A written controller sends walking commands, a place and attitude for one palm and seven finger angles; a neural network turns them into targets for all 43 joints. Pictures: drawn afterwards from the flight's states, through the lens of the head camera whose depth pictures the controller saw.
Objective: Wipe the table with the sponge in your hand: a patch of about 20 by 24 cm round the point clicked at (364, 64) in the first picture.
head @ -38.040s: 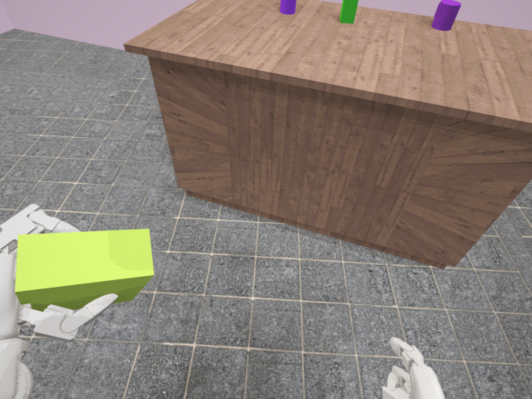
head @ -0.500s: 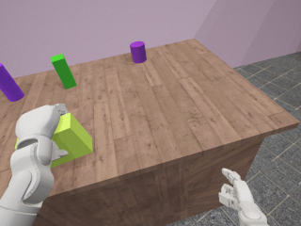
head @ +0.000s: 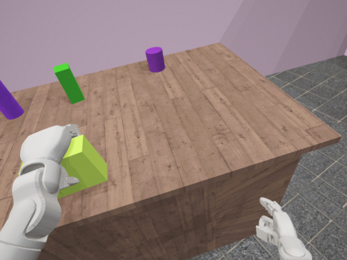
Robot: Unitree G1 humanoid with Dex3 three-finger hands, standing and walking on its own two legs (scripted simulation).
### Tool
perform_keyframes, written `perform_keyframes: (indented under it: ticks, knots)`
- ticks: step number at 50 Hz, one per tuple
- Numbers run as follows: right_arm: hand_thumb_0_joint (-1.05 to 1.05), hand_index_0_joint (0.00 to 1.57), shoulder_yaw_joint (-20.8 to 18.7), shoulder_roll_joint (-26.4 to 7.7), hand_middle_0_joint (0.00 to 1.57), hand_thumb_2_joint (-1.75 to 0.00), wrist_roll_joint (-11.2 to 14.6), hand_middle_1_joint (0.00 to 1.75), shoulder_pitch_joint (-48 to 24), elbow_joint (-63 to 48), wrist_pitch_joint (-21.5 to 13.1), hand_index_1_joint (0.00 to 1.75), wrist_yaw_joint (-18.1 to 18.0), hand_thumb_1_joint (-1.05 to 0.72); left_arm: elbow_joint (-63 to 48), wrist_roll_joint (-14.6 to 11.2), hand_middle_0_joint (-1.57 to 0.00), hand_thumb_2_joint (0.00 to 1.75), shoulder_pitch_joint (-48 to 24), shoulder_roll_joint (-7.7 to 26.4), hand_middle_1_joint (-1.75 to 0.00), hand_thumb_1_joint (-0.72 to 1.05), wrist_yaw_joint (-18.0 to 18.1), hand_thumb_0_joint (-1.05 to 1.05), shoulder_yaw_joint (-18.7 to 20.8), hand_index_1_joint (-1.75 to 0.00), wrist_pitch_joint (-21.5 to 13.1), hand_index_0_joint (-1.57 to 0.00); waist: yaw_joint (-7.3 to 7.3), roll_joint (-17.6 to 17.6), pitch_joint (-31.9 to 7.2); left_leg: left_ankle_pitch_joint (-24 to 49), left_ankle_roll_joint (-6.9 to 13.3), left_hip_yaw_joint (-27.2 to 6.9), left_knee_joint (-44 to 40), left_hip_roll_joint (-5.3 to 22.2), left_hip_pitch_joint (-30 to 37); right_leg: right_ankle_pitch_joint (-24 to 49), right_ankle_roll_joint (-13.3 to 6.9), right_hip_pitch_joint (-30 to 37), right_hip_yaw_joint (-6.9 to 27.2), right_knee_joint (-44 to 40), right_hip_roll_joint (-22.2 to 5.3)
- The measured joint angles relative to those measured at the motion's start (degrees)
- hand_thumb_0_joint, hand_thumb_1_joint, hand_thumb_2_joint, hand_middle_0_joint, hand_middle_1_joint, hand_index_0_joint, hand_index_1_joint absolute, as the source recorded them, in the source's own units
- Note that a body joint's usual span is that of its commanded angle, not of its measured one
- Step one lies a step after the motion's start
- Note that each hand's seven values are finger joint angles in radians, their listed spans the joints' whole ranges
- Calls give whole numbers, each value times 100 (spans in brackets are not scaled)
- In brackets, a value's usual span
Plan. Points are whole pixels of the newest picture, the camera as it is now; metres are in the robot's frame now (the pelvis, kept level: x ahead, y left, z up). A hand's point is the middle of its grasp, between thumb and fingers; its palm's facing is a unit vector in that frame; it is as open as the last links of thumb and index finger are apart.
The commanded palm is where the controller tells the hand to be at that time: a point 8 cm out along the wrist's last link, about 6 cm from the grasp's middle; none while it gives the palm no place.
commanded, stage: lower the sponge onto the table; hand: left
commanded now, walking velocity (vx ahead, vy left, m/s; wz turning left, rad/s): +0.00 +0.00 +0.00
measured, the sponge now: (72, 172) +0.25 +0.28 +0.11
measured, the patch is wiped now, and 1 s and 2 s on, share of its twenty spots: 0.00 0.00 0.05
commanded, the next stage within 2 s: wipe forward along the first lane in 1.34 s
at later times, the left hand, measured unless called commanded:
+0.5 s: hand (68, 163) +0.26 +0.29 +0.13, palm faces +0.00 -0.09 -1.00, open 9.6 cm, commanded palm +0.23 +0.29 +0.22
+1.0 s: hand (72, 163) +0.27 +0.28 +0.12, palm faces +0.05 -0.10 -0.99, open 9.6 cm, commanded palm +0.23 +0.28 +0.20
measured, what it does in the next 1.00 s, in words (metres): stands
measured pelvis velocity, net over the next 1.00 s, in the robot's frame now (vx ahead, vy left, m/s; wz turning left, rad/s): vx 0.01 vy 0.01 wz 0.00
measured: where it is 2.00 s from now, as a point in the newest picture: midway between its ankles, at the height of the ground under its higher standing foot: outside the picture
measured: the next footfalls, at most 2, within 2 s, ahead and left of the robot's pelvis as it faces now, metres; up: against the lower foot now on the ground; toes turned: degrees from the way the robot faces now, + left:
none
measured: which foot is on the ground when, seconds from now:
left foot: down 0.00-1.00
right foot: down 0.00-1.00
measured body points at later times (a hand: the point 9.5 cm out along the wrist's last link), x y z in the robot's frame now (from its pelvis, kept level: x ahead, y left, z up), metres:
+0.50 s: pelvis +0.00 +0.01 +0.00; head -0.01 -0.05 +0.45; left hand +0.26 +0.29 +0.19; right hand +0.26 -0.19 -0.08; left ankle +0.00 +0.12 -0.74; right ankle +0.04 -0.08 -0.74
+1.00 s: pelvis +0.01 +0.01 +0.00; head +0.00 -0.03 +0.45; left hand +0.26 +0.28 +0.18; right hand +0.27 -0.17 -0.08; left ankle +0.00 +0.12 -0.74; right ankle +0.04 -0.08 -0.74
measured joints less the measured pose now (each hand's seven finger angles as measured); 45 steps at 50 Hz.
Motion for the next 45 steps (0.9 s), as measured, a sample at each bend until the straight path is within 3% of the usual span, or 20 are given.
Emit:
perform_keyframes:
  ticks: [5,9,14,20,25,32,37,45]
  knots:
    - [2,20,-51,-25,20,-89,-78,30,57,69,-122,29,-119,-90,-22,222,-79,105,-21,53,-137,-46,28,-1,-422,-138,-412,-79,162,-75,120,-9,6,-66,34,-27,78,-35,-6,103,-63,26,-29]
    - [2,20,-25,114,20,-89,-74,30,8,175,-224,29,-165,-90,253,244,-79,105,-374,144,-136,-46,283,-1,-362,-137,-705,-79,205,-139,153,28,-13,-88,-36,-7,159,25,-20,206,-81,-88,-11]
    - [2,20,65,255,20,-89,-26,30,-112,223,-220,29,-111,-90,673,158,-79,105,-833,127,-137,-46,422,-1,-100,-137,-465,-79,128,-158,89,78,-23,-68,-116,7,144,96,-17,192,-58,-187,1]
    - [2,20,112,204,20,-89,-4,30,-137,67,-101,30,-29,-90,640,151,-78,105,-590,-16,-137,-46,143,-1,-53,-138,-124,-78,-7,-77,3,74,24,-25,-107,-27,23,87,31,52,-13,-152,-29]
    - [2,20,75,104,20,-89,-60,30,-41,19,-57,30,-37,-90,437,245,-78,105,-176,-31,-137,-46,-46,-1,-246,-138,-301,-78,16,-110,48,17,56,-16,-44,-55,15,12,51,33,-2,-60,-54]
    - [2,20,-15,115,20,-89,-104,30,130,134,-187,29,-109,-90,395,279,-79,105,-107,58,-137,-46,309,-1,-155,-138,-808,-79,137,-209,148,-30,51,-55,-35,-29,133,14,43,211,-36,-163,-29]
    - [2,20,-27,149,20,-89,-73,30,86,199,-212,29,-85,-90,545,279,-79,105,-322,-101,-137,-46,473,-1,-157,-138,-642,-79,129,-164,145,7,68,-65,-109,-50,150,51,64,237,-40,-246,-51]
    - [2,20,37,218,20,-89,-88,30,-28,92,-87,30,31,-90,269,352,-78,105,-12,-293,-137,-46,360,-1,-368,-138,-388,-78,58,-104,30,16,109,3,-194,-87,150,18,104,168,35,-219,-83]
